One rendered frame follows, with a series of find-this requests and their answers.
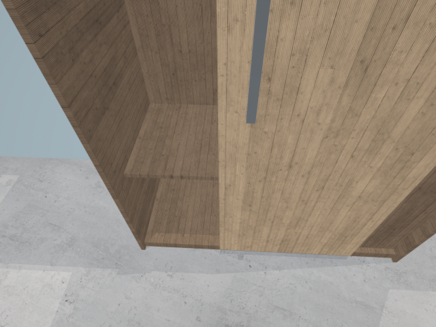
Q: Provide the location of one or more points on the handle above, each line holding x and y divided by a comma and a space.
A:
257, 57

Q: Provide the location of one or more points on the wardrobe door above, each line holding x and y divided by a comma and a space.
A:
408, 216
345, 127

